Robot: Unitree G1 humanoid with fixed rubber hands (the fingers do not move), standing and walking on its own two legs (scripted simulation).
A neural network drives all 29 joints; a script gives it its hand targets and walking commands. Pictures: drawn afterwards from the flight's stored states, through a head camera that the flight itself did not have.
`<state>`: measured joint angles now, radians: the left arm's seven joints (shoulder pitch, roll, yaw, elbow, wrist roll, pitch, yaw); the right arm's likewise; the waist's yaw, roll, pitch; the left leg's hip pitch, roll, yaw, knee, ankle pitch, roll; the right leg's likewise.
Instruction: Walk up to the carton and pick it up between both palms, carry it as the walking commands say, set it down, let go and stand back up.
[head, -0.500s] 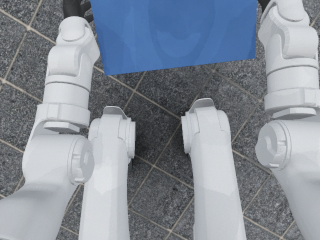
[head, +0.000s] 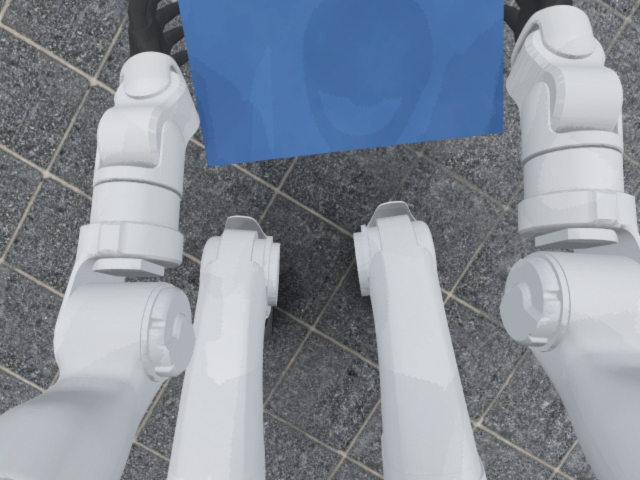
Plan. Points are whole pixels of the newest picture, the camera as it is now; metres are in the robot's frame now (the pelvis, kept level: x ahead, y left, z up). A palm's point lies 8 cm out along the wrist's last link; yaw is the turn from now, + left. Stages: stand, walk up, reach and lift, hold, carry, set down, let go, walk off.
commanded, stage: reach and lift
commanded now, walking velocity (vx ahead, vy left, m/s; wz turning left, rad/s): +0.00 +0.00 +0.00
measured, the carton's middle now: (341, 56) +0.53 -0.05 -0.17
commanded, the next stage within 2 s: none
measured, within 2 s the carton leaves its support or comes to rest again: neither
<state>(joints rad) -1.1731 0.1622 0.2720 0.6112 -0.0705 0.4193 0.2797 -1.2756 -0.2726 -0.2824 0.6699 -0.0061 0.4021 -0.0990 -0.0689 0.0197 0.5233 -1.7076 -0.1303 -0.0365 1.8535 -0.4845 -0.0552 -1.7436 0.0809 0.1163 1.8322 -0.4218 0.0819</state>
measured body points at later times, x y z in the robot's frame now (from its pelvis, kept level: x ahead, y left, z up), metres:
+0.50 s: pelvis +0.00 +0.00 +0.06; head +0.30 -0.03 +0.38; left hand +0.51 +0.14 -0.04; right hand +0.52 -0.22 -0.02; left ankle +0.16 +0.12 -0.44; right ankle +0.18 -0.14 -0.44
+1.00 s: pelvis +0.01 +0.00 +0.12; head +0.28 -0.03 +0.46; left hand +0.50 +0.14 +0.03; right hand +0.50 -0.22 +0.05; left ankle +0.16 +0.12 -0.44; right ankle +0.18 -0.14 -0.44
